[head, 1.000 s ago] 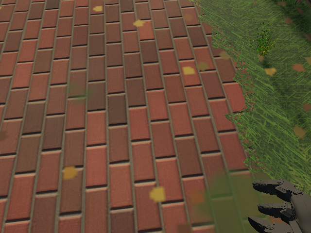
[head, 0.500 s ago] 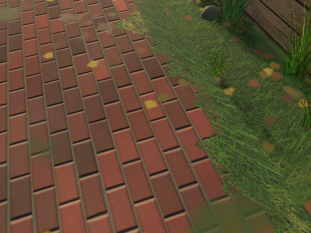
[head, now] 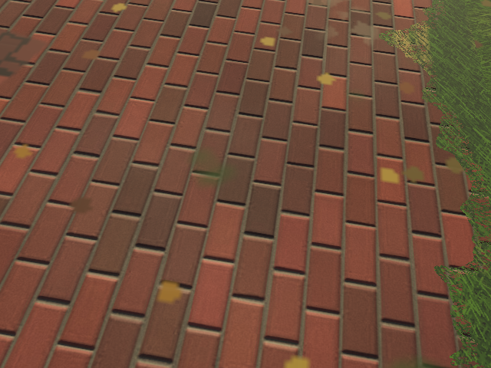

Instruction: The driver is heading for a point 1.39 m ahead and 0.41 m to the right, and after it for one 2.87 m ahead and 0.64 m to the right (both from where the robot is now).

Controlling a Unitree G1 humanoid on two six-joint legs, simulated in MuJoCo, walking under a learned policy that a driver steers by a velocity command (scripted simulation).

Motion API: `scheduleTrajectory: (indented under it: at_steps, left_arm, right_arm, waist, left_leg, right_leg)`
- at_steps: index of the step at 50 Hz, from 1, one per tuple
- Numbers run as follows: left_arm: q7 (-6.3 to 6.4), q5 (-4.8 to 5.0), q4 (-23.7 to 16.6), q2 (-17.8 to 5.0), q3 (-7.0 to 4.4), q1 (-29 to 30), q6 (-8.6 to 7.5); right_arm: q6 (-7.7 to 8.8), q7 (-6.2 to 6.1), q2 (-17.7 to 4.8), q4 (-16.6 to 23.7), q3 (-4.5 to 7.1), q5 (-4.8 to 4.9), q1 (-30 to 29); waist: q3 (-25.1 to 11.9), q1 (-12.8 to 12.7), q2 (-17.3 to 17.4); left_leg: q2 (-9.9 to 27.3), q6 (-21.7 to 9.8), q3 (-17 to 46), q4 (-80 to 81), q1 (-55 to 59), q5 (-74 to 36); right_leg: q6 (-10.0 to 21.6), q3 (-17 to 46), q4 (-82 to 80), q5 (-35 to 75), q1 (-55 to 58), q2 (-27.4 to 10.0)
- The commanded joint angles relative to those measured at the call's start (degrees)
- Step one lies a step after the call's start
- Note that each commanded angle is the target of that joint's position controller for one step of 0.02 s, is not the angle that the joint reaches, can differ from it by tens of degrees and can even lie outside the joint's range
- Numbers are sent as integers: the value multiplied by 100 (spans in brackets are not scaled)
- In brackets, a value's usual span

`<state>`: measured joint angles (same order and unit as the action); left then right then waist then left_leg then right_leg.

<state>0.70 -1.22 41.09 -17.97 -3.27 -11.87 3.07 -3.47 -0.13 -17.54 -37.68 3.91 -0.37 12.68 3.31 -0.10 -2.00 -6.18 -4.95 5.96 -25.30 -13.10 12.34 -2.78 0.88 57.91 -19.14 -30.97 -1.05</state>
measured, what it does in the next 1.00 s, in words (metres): steps on the spot, turning right: right foot, then left foot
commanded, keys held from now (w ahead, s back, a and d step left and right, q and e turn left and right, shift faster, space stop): e+shift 0.58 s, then shift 0.24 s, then q+shift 0.18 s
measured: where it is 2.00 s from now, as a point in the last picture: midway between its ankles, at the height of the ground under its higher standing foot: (212, 348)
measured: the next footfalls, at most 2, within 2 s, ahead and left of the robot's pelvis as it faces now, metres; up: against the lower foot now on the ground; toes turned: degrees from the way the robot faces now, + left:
right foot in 0.26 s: +0.02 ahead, -0.11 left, +0.00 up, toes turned -6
left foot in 0.68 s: +0.13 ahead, +0.06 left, +0.00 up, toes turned -36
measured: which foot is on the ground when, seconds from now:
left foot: down 0.00-0.26, up 0.28-0.66, down 0.68-1.00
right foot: up 0.00-0.24, down 0.26-0.68, up 0.70-1.00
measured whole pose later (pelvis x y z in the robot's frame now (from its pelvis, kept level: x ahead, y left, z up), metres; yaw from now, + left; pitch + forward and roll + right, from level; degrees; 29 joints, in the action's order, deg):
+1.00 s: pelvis +0.03 +0.01 +0.00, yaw -29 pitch +0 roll -1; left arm 1.1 -0.2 42.7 -15.9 -1.7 -7.9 3.6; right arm -1.9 0.4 -15.7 -44.2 1.5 -0.7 15.3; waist 3.9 2.9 -0.2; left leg -3.5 -1.9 6.9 -26.5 -14.7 11.7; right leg -0.7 4.7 32.0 -23.4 -11.8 4.7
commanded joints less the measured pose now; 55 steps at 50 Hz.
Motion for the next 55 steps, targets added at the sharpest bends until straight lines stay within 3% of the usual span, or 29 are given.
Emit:
scheduleTrajectory:
  at_steps: [1, 3, 5, 9, 11, 12, 13, 14, 15, 17, 19, 23, 27, 31, 33, 34, 35, 36, 38, 40, 43, 44, 47, 50, 51, 52, 53, 54, 55]
  left_arm:
    - [-21, 25, -223, -232, 5, 17, -14]
    - [-59, 51, -110, -127, 62, 4, 18]
    - [-83, 94, -134, -360, -8, 73, 33]
    - [-132, 131, -165, -367, -31, -109, -58]
    - [-136, 128, -156, -254, -12, -286, -120]
    - [-125, 96, -182, -368, -40, -332, -166]
    - [-112, 4, -209, -895, -165, -579, -233]
    - [-133, 88, -133, -1408, -354, -869, -231]
    - [-137, 108, -41, -1268, -364, -1206, -236]
    - [-71, 142, -197, -893, -322, -467, -135]
    - [-38, 156, -319, -765, -310, -177, -60]
    - [-76, 131, -280, -970, -436, -562, -14]
    - [-114, 62, -374, -1127, -514, -476, 2]
    - [-142, 40, -488, -1118, -514, -80, -10]
    - [-105, 101, -513, -985, -446, 168, -21]
    - [-81, 128, -509, -767, -369, -10, -46]
    - [-71, 137, -555, -368, -259, -435, -65]
    - [-24, -27, -503, -899, -380, -387, -41]
    - [-55, -39, -316, -928, -385, -274, -20]
    - [-159, 17, -232, -731, -313, -317, 17]
    - [-150, 52, -165, -386, -121, -51, 56]
    - [-128, 37, -144, -280, -45, 16, 80]
    - [52, 86, -143, -434, -35, 219, 60]
    - [167, 129, -27, -408, -3, -166, -93]
    - [211, 94, 19, -492, -20, -338, -163]
    - [261, 11, 20, -821, -90, -464, -214]
    - [291, -36, -59, -1294, -185, -165, -192]
    - [256, -49, -111, -1061, -155, 21, -170]
    - [219, -11, -228, -582, -15, 232, -181]
  right_arm:
    - [119, -60, -404, 218, 19, -75, 124]
    - [180, -71, -255, 123, -105, -154, 20]
    - [178, -96, -613, 22, -28, -185, 61]
    - [128, -176, -776, -77, 37, -79, -10]
    - [132, -217, -775, -90, 55, -26, -197]
    - [157, -233, -767, -83, 70, -26, -227]
    - [165, -232, -610, 86, 53, -67, -296]
    - [125, -250, -371, 382, -22, -64, -691]
    - [109, -258, -367, 313, -52, -140, -583]
    - [126, -202, -418, 163, -27, -64, -547]
    - [134, -129, -480, 166, -14, -108, -584]
    - [115, -65, -358, 268, -86, -60, -804]
    - [181, -109, -488, 344, -94, -44, -910]
    - [286, -173, -614, 246, -83, 5, -489]
    - [348, -241, -597, 136, -75, -28, -101]
    - [381, -296, -814, 145, -29, -83, -119]
    - [358, -305, -1298, 323, 27, -129, -428]
    - [301, -223, -1380, 242, 69, -148, -295]
    - [294, -132, -768, 198, -72, -62, -463]
    - [308, -155, -673, 163, -102, -89, -584]
    - [367, -119, -399, -97, -211, -69, -209]
    - [368, -93, -399, -179, -227, -55, -207]
    - [220, 31, -1039, -364, 54, -76, 242]
    - [172, 75, -1068, -353, 158, 20, 38]
    - [172, 63, -980, -300, 161, 59, -125]
    - [200, 60, -739, -216, 115, 110, -130]
    - [222, 61, -310, -37, 21, 182, -146]
    - [174, -10, -715, -153, 136, 2, -20]
    - [118, -14, -848, -311, 219, -51, 176]
  waist:
    - [-650, 177, 793]
    - [-514, 197, 830]
    - [-286, 252, 906]
    - [-250, 125, 679]
    - [-320, -61, 582]
    - [-372, -117, 390]
    - [-508, -110, -507]
    - [-202, -248, -1351]
    - [-429, -299, -812]
    - [-224, -5, -166]
    - [-392, 33, -280]
    - [-577, -211, -266]
    - [-593, -283, -488]
    - [-707, -97, -715]
    - [-675, 188, -672]
    - [-699, 93, -123]
    - [-781, -199, 1285]
    - [-676, -54, 1297]
    - [-289, -150, 706]
    - [-318, -172, 1058]
    - [-465, 8, 1025]
    - [-451, -18, 1180]
    - [-275, 194, 1521]
    - [-542, -97, 1256]
    - [-672, -204, 1115]
    - [-833, -206, 567]
    - [-537, -111, -867]
    - [-438, -122, -866]
    - [-338, 76, -383]
  left_leg:
    - [1574, -641, 893, 674, 784, -2182]
    - [1548, -567, 643, 788, 345, -1736]
    - [1681, -642, 675, 667, 259, -1689]
    - [2007, -751, 722, 172, 678, -2716]
    - [1882, -537, 453, -222, 620, -2691]
    - [1642, -283, 234, -604, 380, -2112]
    - [965, 77, -324, -1826, -358, -868]
    - [-156, 441, -734, -2693, -1779, 2118]
    - [57, 497, -227, -3596, -2007, 2552]
    - [374, 608, -51, -3766, -2066, 1598]
    - [409, 753, -148, -3409, -1971, 1150]
    - [308, 879, -178, -2621, -1927, 1034]
    - [185, 789, -67, -1971, -1570, 964]
    - [108, 621, -63, -1084, -636, 865]
    - [206, 537, -123, 199, 344, 99]
    - [833, 388, 488, 810, 794, 191]
    - [2313, -98, 2220, 1324, 1164, 410]
    - [2677, -705, 2873, 1226, 587, -76]
    - [2211, -722, 1902, 1024, 89, -547]
    - [1683, -542, 1082, 889, 165, -1231]
    - [1491, -476, 862, 749, 453, -1690]
    - [1415, -450, 925, 791, 530, -1483]
    - [1386, -555, 1528, 519, 731, -2065]
    - [1320, -341, 1869, 196, 664, -2483]
    - [1172, -116, 1804, 28, 174, -2049]
    - [871, 170, 1501, -430, -661, -1021]
    - [19, 429, 297, -1467, -1793, 869]
    - [150, 473, -262, -2877, -1710, 2209]
    - [341, 477, -249, -3550, -1633, 2117]
  right_leg:
    - [79, 0, -627, 85, 186, -126]
    - [178, -34, -1361, 28, 1000, -64]
    - [289, -95, -1507, -264, 1133, 160]
    - [472, -202, -1855, -604, 1095, 233]
    - [595, -175, -2772, 22, 1539, 291]
    - [729, 327, -3320, 746, 1876, 147]
    - [1058, 1910, -3775, 2131, 2399, -840]
    - [2038, 3446, -3796, 4569, 2694, -1835]
    - [2375, 3485, -3838, 4555, 2905, -1886]
    - [1933, 2518, -3825, 3344, 2594, -1112]
    - [1610, 2174, -3767, 3221, 2663, -623]
    - [1561, 2493, -3659, 2719, 2802, -482]
    - [1482, 3021, -3589, 2342, 2514, -395]
    - [1189, 3250, -3398, 2664, 2154, -254]
    - [816, 3108, -3130, 2172, 1658, 14]
    - [552, 2762, -2691, 1045, 1253, 329]
    - [268, 1684, -1570, -894, 558, 1137]
    - [228, 1103, -658, -1553, 369, 1311]
    - [205, 1111, 180, -918, 532, 918]
    - [125, 901, 447, -587, 599, 931]
    - [59, 859, -641, -688, 957, 826]
    - [49, 527, -1316, -756, 1148, 620]
    - [144, 73, -2316, -860, 1266, 758]
    - [317, 182, -3552, 127, 1904, 723]
    - [404, 321, -4015, 570, 2576, 511]
    - [606, 901, -4207, 528, 3368, -257]
    - [1209, 2127, -4490, 1481, 3447, -1541]
    - [1807, 2091, -4220, 2923, 2815, -2188]
    - [1854, 1648, -4127, 3500, 2613, -1997]
Keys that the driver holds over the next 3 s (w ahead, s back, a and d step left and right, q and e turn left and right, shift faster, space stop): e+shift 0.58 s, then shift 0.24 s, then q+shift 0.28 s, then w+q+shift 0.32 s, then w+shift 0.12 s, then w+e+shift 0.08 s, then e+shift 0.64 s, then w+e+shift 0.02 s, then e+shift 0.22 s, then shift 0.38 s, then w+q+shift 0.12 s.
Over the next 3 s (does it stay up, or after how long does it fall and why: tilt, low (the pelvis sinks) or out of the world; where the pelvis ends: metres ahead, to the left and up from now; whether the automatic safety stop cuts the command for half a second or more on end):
stays up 0.69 0.12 0.00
